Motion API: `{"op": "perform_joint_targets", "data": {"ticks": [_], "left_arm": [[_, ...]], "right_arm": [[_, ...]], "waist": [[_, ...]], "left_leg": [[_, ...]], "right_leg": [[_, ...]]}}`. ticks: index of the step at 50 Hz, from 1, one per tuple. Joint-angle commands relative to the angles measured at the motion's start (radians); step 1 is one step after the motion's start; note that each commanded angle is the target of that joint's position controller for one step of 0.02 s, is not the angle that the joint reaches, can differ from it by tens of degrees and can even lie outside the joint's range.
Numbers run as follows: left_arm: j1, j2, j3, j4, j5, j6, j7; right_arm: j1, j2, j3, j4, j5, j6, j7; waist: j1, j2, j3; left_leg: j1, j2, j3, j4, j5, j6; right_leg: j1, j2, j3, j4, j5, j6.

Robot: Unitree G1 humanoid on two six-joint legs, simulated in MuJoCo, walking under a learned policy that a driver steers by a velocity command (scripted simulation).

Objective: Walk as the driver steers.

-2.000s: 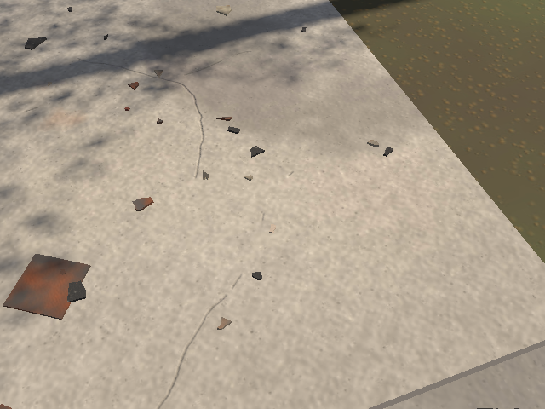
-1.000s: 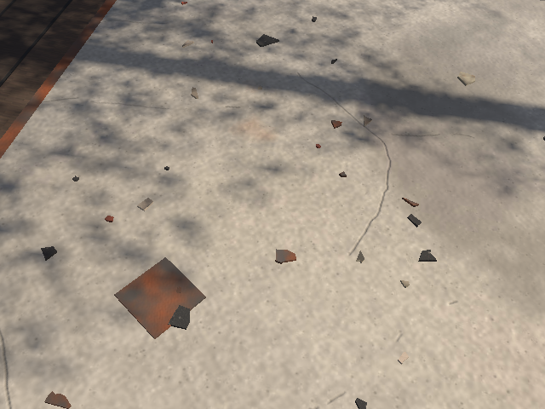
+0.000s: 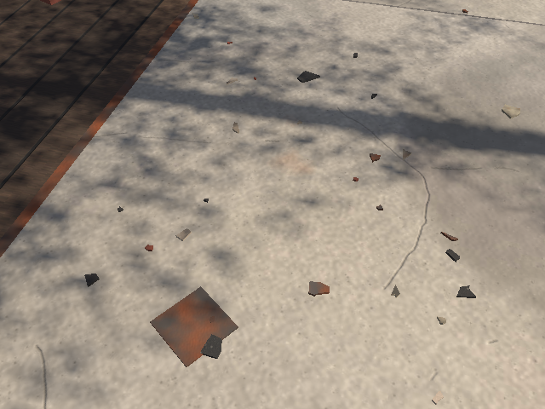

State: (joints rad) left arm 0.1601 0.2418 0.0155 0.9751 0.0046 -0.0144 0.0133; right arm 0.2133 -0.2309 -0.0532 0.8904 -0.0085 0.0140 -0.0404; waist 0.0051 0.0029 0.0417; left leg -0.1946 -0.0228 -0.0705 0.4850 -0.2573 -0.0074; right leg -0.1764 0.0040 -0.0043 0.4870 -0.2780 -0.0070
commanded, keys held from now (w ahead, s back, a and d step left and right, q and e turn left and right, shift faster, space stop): no key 0.62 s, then w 0.38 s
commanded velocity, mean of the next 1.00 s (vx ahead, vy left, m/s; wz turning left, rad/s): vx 0.10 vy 0.00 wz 0.00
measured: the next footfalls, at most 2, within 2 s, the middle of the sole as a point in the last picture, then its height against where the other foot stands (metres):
right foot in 1.38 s outside the picture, level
left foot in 1.90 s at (236, 316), level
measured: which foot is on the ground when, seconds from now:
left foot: down 0.00-1.00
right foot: down 0.00-0.90, up 0.92-1.00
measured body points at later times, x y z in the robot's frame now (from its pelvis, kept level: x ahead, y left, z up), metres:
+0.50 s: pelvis +0.00 -0.01 +0.00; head +0.01 -0.01 +0.45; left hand +0.05 +0.25 -0.15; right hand +0.04 -0.26 -0.15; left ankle +0.00 +0.13 -0.74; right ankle -0.01 -0.11 -0.74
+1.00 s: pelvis +0.07 +0.04 +0.00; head +0.07 +0.06 +0.45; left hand +0.11 +0.31 -0.15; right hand +0.06 -0.23 -0.14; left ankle +0.04 +0.13 -0.74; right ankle +0.01 -0.10 -0.67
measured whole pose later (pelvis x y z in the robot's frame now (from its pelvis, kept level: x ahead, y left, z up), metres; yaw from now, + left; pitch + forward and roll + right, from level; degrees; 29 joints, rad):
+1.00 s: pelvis +0.07 +0.04 +0.00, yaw -1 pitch +1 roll +0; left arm 0.30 0.28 0.04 1.02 -0.04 -0.06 0.01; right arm 0.33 -0.22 -0.05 1.10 0.01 -0.11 0.00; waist -0.02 -0.04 -0.02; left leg -0.19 -0.02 0.04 0.49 -0.32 0.05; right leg -0.37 -0.01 0.03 1.00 -0.41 -0.06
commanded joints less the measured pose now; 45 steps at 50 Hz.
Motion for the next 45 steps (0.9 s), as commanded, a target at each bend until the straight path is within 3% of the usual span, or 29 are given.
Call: {"op": "perform_joint_targets", "data": {"ticks": [1, 16, 31, 32, 33, 34, 36, 37, 39, 41, 43, 44, 45], "left_arm": [[-0.007, 0.112, 0.02, -0.022, -0.001, -0.01, 0.005], [0.041, 0.104, 0.012, 0.046, -0.002, -0.006, 0.015], [0.095, 0.084, 0.007, 0.072, -0.003, -0.003, 0.018], [0.114, 0.077, 0.006, 0.082, -0.003, -0.002, 0.02], [0.121, 0.094, 0.013, 0.084, -0.009, 0.002, 0.023], [0.126, 0.126, 0.023, 0.081, -0.017, 0.004, 0.027], [0.184, 0.179, 0.042, 0.08, -0.025, -0.005, 0.028], [0.194, 0.202, 0.054, 0.079, -0.027, -0.014, 0.029], [0.174, 0.185, 0.056, 0.059, -0.019, -0.034, 0.024], [0.13, 0.17, 0.056, 0.031, -0.035, -0.042, 0.019], [0.079, 0.18, 0.059, 0.012, -0.05, -0.034, 0.014], [0.092, 0.172, 0.057, 0.01, -0.048, -0.03, 0.012], [0.082, 0.138, 0.046, 0.001, -0.042, -0.033, 0.009]], "right_arm": [[0.002, -0.11, -0.024, -0.018, 0.001, -0.011, -0.005], [0.006, -0.098, -0.011, 0.109, 0.005, -0.013, -0.008], [0.028, -0.082, 0.005, 0.184, 0.007, -0.014, -0.011], [0.046, -0.069, 0.009, 0.196, 0.007, -0.013, -0.011], [0.049, -0.066, 0.009, 0.2, 0.012, -0.012, -0.012], [0.042, -0.071, 0.008, 0.194, 0.016, -0.015, -0.013], [-0.006, -0.056, 0.013, 0.161, 0.018, -0.039, -0.005], [-0.027, -0.048, 0.015, 0.147, 0.021, -0.055, 0.003], [-0.037, -0.059, 0.009, 0.135, 0.032, -0.079, 0.019], [-0.027, -0.063, 0.006, 0.132, 0.041, -0.097, 0.029], [0.069, -0.048, -0.001, 0.179, 0.036, -0.107, 0.033], [0.146, -0.049, -0.009, 0.217, 0.032, -0.104, 0.033], [0.227, -0.06, -0.016, 0.24, 0.03, -0.099, 0.033]], "waist": [[0.001, -0.006, -0.028], [0.003, -0.001, -0.012], [0.001, -0.003, -0.001], [0.0, -0.011, -0.024], [0.003, -0.029, -0.009], [0.009, -0.063, 0.02], [0.036, -0.159, 0.075], [0.041, -0.182, 0.105], [0.027, -0.154, 0.127], [0.0, -0.123, 0.104], [-0.058, -0.104, 0.053], [-0.077, -0.085, 0.029], [-0.107, -0.03, 0.009]], "left_leg": [[0.032, 0.044, -0.038, -0.065, 0.19, 0.018], [0.023, 0.038, -0.017, -0.083, 0.17, 0.011], [0.006, 0.036, -0.005, -0.089, 0.15, 0.007], [0.013, 0.021, 0.013, -0.084, 0.061, 0.008], [-0.015, -0.007, 0.043, -0.049, -0.074, 0.013], [-0.071, -0.032, 0.072, 0.007, -0.21, 0.021], [-0.22, -0.029, 0.105, 0.178, -0.235, 0.033], [-0.249, 0.014, 0.088, 0.276, -0.189, 0.04], [-0.337, 0.073, 0.047, 0.382, -0.246, 0.06], [-0.289, 0.094, 0.052, 0.248, -0.241, 0.078], [-0.004, 0.026, 0.145, 0.012, -0.032, 0.071], [0.126, -0.016, 0.171, -0.02, 0.028, 0.052], [0.23, 0.016, 0.108, -0.05, 0.007, 0.056]], "right_leg": [[-0.036, -0.05, 0.055, -0.102, 0.113, -0.019], [-0.029, -0.038, 0.05, -0.116, 0.117, -0.025], [-0.03, -0.031, 0.049, -0.121, 0.117, -0.031], [-0.022, -0.025, 0.047, -0.134, 0.007, -0.034], [-0.033, -0.023, 0.059, -0.147, -0.166, -0.05], [-0.054, -0.048, 0.106, -0.173, -0.348, -0.08], [-0.046, -0.213, 0.337, -0.3, -0.588, -0.177], [-0.073, -0.304, 0.457, -0.354, -0.594, -0.23], [-0.049, -0.355, 0.506, -0.372, -0.491, -0.257], [-0.028, -0.307, 0.395, -0.346, -0.355, -0.206], [-0.149, -0.197, 0.221, -0.268, -0.247, -0.156], [-0.21, -0.153, 0.173, -0.199, -0.224, -0.145], [-0.282, -0.11, 0.121, -0.076, -0.172, -0.121]]}}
